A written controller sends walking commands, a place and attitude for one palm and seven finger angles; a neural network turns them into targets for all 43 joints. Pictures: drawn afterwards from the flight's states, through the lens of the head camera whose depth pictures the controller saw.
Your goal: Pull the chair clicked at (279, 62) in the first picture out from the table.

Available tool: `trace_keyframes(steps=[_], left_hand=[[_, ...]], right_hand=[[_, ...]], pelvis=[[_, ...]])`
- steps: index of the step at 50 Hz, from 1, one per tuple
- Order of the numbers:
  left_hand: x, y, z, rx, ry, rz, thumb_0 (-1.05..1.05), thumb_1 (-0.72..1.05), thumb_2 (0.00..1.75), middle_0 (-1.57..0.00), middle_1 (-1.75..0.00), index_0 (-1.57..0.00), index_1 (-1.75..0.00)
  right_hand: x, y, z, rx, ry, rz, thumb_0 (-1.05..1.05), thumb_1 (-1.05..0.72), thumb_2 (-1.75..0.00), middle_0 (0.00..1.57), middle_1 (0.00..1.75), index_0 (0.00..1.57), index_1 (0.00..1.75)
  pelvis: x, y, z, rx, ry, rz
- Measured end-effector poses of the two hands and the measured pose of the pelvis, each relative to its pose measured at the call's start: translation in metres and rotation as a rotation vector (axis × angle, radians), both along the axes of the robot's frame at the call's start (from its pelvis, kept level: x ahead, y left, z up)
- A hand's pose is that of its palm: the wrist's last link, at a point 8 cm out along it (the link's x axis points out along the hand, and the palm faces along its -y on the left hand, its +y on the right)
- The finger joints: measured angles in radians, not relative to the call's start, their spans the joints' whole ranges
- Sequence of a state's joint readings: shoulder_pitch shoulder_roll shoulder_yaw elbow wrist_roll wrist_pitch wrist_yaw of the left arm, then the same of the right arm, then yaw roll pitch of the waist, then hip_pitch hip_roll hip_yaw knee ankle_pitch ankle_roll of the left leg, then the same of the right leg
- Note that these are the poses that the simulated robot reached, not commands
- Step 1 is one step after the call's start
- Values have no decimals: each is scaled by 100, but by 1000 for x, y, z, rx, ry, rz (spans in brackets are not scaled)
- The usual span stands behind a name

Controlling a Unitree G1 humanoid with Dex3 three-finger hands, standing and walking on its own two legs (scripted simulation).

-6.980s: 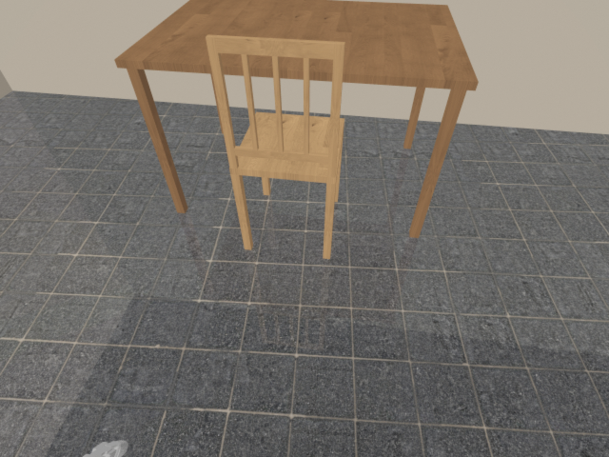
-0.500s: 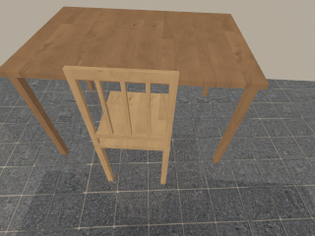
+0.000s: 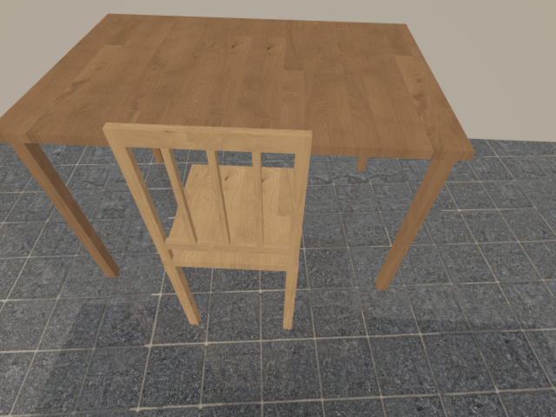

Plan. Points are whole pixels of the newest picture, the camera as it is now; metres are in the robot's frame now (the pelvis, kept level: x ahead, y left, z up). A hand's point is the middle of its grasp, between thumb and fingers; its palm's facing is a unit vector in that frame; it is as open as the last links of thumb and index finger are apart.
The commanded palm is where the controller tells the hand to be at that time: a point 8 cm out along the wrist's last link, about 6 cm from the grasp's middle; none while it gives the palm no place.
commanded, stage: shuffle to correct the standing spot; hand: left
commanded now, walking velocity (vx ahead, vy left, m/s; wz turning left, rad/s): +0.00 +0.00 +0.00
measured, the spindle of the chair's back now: (220, 202) +0.56 +0.16 -0.09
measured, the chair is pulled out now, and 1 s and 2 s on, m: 0.00 0.00 0.00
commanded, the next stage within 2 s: come to a stop and stand still in 0.54 s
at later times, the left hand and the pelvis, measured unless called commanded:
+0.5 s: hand out of the picture -0.01 +0.14 -0.18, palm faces +0.06 -0.98 -0.16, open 7.4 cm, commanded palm none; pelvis +0.06 -0.01 -0.01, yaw +0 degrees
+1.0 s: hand out of the picture +0.15 +0.14 -0.18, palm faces +0.07 -0.96 -0.28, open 7.3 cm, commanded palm none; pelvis +0.11 -0.05 -0.02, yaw +2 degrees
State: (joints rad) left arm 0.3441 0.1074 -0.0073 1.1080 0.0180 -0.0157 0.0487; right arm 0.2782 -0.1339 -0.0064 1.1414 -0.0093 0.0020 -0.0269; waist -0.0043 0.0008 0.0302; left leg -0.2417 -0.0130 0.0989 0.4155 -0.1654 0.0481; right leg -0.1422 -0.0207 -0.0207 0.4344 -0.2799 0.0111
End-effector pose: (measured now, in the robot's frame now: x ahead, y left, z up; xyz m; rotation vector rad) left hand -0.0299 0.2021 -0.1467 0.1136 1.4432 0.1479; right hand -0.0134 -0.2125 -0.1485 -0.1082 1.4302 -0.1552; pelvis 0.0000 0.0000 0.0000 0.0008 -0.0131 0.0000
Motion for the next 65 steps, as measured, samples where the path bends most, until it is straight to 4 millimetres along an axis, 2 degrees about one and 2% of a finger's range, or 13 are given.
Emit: trace_keyframes(steps=[11,21,27,32,35,40,42,45,49,54,58,62,65], left_hand=[[4,-3,-1,-2,9,2,0,91,90,-20,-29,-20,-30],[12,-10,-3,-8,54,27,0,91,90,-20,-29,-20,-30],[24,-17,-7,-8,78,52,0,91,90,-20,-29,-20,-30],[35,-21,-16,-21,102,60,0,91,90,-20,-29,-20,-30],[55,-20,-16,-25,110,20,1,91,90,-20,-29,-20,-30],[121,-16,-6,29,-23,0,1,92,90,-20,-29,-20,-30],[141,-11,-2,68,-78,4,3,94,90,-20,-29,-20,-30],[159,-7,-5,117,-143,4,3,94,90,-20,-29,-20,-30],[170,-11,0,123,-155,-1,2,93,90,-20,-29,-20,-30],[172,-15,0,93,-178,8,1,92,90,-20,-29,-20,-30],[161,-7,-6,60,-191,23,1,91,90,-20,-30,-20,-30],[145,10,-18,29,-173,39,1,91,90,-21,-30,-20,-30],[131,19,-12,17,-140,43,1,91,90,-20,-30,-20,-30]], right_hand=[[9,-4,-1,-2,-6,1,0,-91,-90,20,30,20,30],[24,-9,-7,6,16,-20,0,-91,-90,20,30,20,30],[46,-12,-13,5,20,-9,0,-91,-90,20,30,20,30],[80,-16,-16,-19,-15,-2,0,-91,-90,20,30,20,30],[90,-21,-13,-40,-67,-26,1,-91,-89,20,30,20,30],[76,-27,-10,-17,15,-17,0,-91,-89,20,30,20,30],[73,-33,-15,1,61,-3,0,-91,-89,20,30,20,30],[78,-48,-29,18,97,2,0,-91,-89,20,30,20,30],[100,-67,-29,-14,78,17,0,-91,-89,20,30,20,30],[134,-75,-14,-59,-10,60,0,-91,-90,20,30,20,30],[154,-69,-2,-90,-96,94,0,-91,-90,20,30,20,30],[156,-50,8,-113,-179,100,0,-91,-90,20,30,20,30],[146,-32,18,-100,-183,100,0,-91,-90,20,30,20,30]], pelvis=[[10,-4,0,4,-3,-2],[40,-11,-6,14,18,-6],[64,-16,-12,8,23,1],[83,-16,-19,13,16,-5],[90,-17,-17,12,2,-16],[99,-29,-10,14,-13,-2],[104,-37,-12,17,-20,2],[112,-50,-23,27,-24,14],[111,-53,-21,-3,-22,41],[97,-47,-14,-1,-10,48],[84,-35,-13,-2,-4,50],[74,-18,-16,1,-19,40],[74,-9,-7,-13,-17,40]])
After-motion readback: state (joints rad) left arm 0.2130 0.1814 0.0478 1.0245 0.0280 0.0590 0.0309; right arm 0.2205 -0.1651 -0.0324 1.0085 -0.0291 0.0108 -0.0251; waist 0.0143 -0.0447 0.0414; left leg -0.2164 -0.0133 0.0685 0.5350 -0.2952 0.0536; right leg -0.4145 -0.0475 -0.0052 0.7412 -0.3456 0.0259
